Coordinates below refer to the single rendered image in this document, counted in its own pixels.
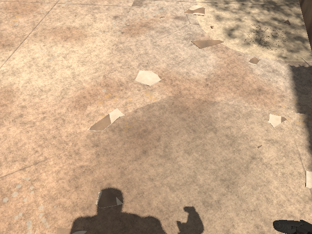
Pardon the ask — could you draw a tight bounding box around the robot right hand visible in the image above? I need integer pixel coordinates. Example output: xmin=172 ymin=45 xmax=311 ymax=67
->
xmin=273 ymin=219 xmax=312 ymax=234

